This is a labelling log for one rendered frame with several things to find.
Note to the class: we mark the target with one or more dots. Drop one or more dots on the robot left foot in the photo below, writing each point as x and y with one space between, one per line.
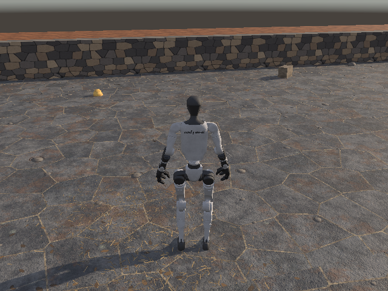
181 245

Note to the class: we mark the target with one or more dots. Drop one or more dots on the left robot upper arm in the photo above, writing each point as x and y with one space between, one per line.
174 128

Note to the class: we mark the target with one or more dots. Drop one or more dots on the left robot shin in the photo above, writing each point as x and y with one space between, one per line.
180 219

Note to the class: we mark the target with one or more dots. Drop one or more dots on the right robot upper arm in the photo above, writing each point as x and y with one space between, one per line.
213 128

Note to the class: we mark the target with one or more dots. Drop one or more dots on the left robot forearm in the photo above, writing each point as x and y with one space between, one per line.
164 161

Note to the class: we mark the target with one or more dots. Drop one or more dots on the right robot hand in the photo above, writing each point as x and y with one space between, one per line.
222 171

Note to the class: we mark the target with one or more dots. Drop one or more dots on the left robot hand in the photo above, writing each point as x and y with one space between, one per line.
160 174

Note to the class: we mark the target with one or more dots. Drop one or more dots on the right robot forearm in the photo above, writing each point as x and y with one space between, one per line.
223 159

